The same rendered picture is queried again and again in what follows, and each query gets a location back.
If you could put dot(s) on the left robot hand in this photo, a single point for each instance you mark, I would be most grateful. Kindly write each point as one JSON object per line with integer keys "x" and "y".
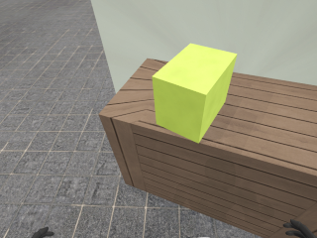
{"x": 43, "y": 232}

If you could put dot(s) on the carton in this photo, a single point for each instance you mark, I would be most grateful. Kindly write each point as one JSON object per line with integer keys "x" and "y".
{"x": 190, "y": 90}

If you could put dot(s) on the pedestal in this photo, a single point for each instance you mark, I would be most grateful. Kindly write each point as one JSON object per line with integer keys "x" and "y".
{"x": 255, "y": 168}

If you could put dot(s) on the right robot hand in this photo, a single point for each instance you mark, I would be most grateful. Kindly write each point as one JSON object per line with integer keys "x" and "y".
{"x": 303, "y": 231}

